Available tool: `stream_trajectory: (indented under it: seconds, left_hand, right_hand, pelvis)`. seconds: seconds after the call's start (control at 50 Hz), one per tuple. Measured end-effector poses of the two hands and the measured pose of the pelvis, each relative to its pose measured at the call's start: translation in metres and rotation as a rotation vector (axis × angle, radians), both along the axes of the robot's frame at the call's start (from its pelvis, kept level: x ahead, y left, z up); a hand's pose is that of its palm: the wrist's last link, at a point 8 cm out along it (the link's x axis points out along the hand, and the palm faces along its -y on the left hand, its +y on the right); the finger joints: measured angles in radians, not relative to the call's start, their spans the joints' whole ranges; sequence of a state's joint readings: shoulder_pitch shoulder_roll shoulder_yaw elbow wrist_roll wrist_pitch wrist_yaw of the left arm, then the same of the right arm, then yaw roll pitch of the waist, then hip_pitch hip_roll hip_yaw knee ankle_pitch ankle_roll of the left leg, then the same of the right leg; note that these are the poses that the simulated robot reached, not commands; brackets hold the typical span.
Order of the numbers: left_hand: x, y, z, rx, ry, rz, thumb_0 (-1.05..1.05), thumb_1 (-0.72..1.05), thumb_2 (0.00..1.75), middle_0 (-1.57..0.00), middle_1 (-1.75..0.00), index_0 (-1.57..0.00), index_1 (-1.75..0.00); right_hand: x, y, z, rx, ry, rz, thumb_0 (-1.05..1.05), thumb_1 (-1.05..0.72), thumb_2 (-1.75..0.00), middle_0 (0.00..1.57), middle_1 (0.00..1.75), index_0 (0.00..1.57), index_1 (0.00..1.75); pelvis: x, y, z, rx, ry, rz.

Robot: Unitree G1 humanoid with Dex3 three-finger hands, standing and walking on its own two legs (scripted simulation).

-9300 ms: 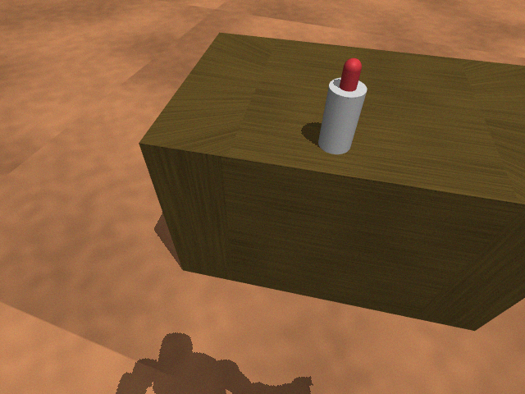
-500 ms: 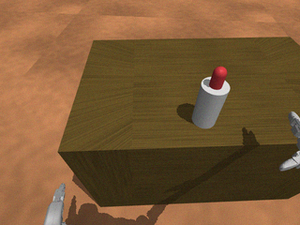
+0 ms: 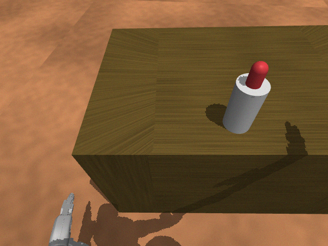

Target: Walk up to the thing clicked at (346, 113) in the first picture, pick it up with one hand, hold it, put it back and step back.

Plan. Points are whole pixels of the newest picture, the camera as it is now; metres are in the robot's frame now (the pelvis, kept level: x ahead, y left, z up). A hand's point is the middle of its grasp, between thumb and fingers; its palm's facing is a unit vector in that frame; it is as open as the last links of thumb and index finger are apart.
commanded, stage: go down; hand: right
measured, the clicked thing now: (247, 97) +0.50 -0.20 +0.06
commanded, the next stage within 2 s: approach in 1.60 s
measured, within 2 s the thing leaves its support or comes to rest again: neither
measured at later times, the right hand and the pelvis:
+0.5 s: hand out of the picture +0.38 -0.38 +0.13, palm faces +0.17 +0.99 +0.01, open 17.6 cm; pelvis +0.00 -0.01 -0.01, yaw +0 degrees
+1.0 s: hand out of the picture +0.40 -0.39 +0.13, palm faces +0.18 +0.98 +0.01, open 17.7 cm; pelvis +0.00 -0.01 -0.02, yaw +0 degrees
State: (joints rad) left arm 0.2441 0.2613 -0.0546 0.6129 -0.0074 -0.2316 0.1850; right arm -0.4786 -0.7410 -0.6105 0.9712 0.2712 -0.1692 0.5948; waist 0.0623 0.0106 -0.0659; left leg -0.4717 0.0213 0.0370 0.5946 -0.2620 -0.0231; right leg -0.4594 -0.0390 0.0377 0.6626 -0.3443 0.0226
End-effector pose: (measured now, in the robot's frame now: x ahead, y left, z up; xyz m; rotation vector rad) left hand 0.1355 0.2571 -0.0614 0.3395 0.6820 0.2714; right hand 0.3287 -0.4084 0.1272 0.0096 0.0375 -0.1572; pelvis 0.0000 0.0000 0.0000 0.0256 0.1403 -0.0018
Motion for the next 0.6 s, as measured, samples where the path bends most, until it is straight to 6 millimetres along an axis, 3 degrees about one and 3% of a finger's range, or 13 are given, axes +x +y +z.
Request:
stream_trajectory:
  seconds: [0.6]
  left_hand:
    - [0.003, -0.014, -0.005, 0.004, -0.002, -0.020, -0.01, -0.54, 0.06, -0.07, -0.05, -0.05, -0.06]
  right_hand:
    - [0.029, -0.023, 0.000, -0.001, -0.004, -0.017, -0.01, 0.57, -0.05, 0.05, 0.05, 0.05, 0.05]
  pelvis:
    - [0.003, -0.010, -0.013, 0.022, 0.063, 0.004]
